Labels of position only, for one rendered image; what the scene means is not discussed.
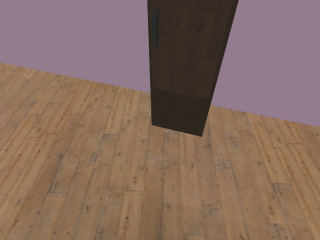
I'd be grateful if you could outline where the cupboard door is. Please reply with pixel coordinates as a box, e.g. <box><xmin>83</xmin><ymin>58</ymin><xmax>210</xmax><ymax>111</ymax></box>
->
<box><xmin>150</xmin><ymin>0</ymin><xmax>234</xmax><ymax>99</ymax></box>

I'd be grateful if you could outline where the handle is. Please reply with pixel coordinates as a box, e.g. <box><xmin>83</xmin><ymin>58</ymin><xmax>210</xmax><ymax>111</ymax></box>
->
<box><xmin>151</xmin><ymin>8</ymin><xmax>160</xmax><ymax>48</ymax></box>

